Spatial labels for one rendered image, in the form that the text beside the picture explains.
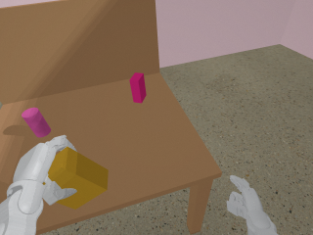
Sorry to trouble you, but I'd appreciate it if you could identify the robot left forearm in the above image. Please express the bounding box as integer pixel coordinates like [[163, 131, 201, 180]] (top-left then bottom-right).
[[0, 179, 46, 235]]

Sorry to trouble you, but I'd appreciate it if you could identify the robot right forearm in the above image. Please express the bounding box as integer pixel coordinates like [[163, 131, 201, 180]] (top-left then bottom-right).
[[246, 210, 278, 235]]

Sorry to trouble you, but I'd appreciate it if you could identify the left robot hand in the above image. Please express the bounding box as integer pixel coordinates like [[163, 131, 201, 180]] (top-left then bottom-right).
[[13, 135, 77, 206]]

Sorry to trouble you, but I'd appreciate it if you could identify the sponge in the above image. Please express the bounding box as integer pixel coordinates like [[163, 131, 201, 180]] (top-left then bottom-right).
[[42, 147, 109, 210]]

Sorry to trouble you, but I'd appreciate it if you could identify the table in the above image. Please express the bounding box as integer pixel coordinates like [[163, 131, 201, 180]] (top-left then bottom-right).
[[0, 0, 222, 235]]

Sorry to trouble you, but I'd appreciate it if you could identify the right robot hand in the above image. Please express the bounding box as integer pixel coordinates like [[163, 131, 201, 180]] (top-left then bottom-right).
[[226, 175, 264, 219]]

